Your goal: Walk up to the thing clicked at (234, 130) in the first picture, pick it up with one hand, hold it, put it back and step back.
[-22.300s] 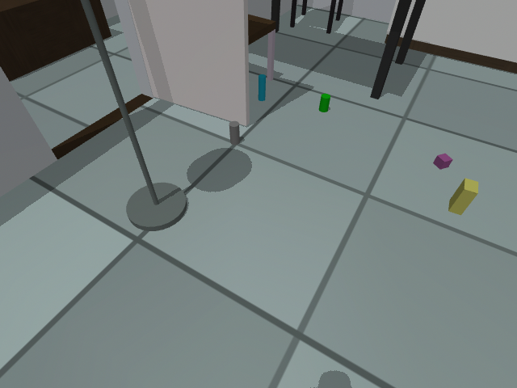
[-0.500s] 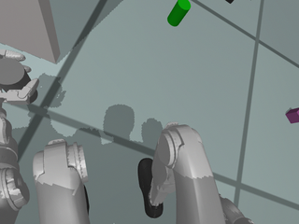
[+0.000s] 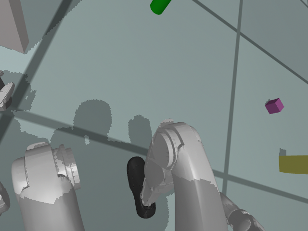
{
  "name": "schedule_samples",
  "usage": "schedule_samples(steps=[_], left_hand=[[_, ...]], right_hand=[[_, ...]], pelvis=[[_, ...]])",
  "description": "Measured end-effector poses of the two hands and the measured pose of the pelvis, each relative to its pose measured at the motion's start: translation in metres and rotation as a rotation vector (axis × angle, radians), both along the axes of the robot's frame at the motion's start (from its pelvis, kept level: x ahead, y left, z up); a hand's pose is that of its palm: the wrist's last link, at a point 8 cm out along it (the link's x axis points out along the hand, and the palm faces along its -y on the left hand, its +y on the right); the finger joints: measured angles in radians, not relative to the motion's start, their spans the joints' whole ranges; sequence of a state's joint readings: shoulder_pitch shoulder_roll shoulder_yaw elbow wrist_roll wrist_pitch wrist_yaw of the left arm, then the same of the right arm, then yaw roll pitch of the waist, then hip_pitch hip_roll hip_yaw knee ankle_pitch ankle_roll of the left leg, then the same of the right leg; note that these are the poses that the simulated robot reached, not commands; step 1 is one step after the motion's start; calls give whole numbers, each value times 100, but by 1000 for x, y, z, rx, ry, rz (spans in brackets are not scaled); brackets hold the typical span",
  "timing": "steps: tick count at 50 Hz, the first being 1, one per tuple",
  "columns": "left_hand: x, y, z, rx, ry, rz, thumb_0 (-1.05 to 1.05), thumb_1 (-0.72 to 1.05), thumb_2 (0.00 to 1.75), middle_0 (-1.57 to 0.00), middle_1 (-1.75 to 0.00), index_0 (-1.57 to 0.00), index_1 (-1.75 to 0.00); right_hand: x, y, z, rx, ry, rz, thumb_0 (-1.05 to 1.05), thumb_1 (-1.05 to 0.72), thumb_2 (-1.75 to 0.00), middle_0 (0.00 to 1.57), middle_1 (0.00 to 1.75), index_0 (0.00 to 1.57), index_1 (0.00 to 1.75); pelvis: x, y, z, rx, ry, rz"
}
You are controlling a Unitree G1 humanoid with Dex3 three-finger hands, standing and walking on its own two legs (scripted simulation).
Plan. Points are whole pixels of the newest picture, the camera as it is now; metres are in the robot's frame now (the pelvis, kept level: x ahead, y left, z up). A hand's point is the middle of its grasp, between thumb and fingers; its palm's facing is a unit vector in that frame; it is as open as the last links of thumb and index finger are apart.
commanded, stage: lower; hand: left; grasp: from the side
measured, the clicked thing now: out of the picture +0.46 +0.27 -0.17
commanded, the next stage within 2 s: loosen in 0.76 s
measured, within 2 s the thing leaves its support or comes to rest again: rests again in 1.10 s
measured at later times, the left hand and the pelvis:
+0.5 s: hand out of the picture +0.47 +0.26 -0.18, palm faces +0.27 -0.96 -0.02, open 8.1 cm; pelvis +0.00 +0.01 +0.00, yaw -3 degrees
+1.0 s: hand out of the picture +0.47 +0.26 -0.19, palm faces +0.29 -0.96 -0.02, open 8.1 cm; pelvis -0.01 +0.01 +0.00, yaw -4 degrees
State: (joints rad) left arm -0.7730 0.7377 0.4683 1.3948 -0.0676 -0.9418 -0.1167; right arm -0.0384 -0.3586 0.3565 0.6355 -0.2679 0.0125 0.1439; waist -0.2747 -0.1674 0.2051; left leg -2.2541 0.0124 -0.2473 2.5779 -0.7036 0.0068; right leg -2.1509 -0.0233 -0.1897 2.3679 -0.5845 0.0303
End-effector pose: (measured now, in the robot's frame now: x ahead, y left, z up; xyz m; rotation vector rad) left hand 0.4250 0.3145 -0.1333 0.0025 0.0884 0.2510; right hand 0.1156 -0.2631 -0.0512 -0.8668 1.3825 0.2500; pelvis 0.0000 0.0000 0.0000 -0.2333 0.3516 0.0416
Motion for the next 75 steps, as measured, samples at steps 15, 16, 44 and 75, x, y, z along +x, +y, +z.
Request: schedule_samples(steps=[15,16,44,75], left_hand=[[7,-3,-27,8,1,11,1,-15,108,-82,-100,-85,-100],[7,-3,-28,8,2,12,1,-15,108,-82,-100,-85,-100],[7,-6,-50,17,3,34,1,-14,107,-81,-101,-84,-101],[10,-4,-48,-9,-34,45,0,-39,29,-39,-33,-39,-34]], right_hand=[[8,11,11,-63,32,108,0,-91,-90,21,30,21,30],[8,12,12,-65,34,113,0,-91,-90,21,30,21,30],[4,20,28,-126,68,202,-1,-90,-90,21,30,21,30],[8,25,33,-137,56,219,-1,-91,-90,21,30,21,30]], pelvis=[[-2,6,-2,-51,-47,-18],[-3,6,-2,-53,-49,-19],[-9,11,-1,-98,-99,-44],[-9,13,1,-111,-103,-51]])
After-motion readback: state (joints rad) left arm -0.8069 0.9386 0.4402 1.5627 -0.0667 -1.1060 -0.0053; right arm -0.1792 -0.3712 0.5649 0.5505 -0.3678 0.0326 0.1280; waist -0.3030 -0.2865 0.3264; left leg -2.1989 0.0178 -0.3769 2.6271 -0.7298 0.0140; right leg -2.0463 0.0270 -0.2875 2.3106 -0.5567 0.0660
